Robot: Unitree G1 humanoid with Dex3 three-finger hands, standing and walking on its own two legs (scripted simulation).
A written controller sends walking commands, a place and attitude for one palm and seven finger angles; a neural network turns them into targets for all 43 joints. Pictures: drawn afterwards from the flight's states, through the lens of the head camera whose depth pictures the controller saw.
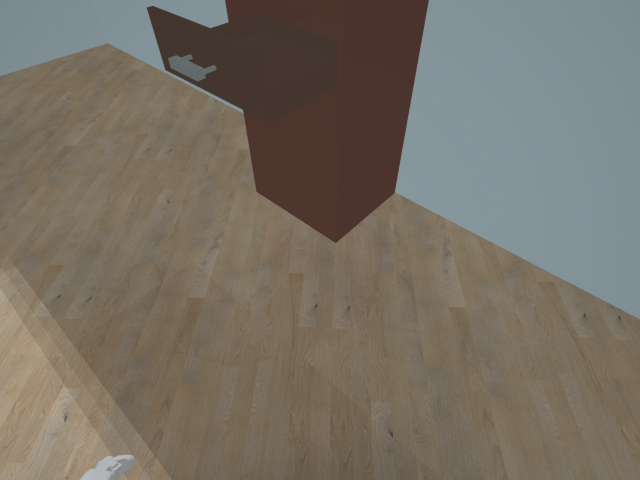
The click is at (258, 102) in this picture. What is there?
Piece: drawer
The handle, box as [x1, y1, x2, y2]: [168, 54, 216, 81]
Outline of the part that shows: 168,58 170,66 172,68 197,81 204,78 205,73 216,69 214,65 204,69 188,61 188,59 192,58 189,54 183,57 179,57 176,55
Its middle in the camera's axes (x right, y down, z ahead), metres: -0.35 -0.47 +1.05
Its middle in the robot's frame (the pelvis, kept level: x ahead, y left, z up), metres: +1.10 +0.40 +0.03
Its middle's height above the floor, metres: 0.80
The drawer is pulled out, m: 0.29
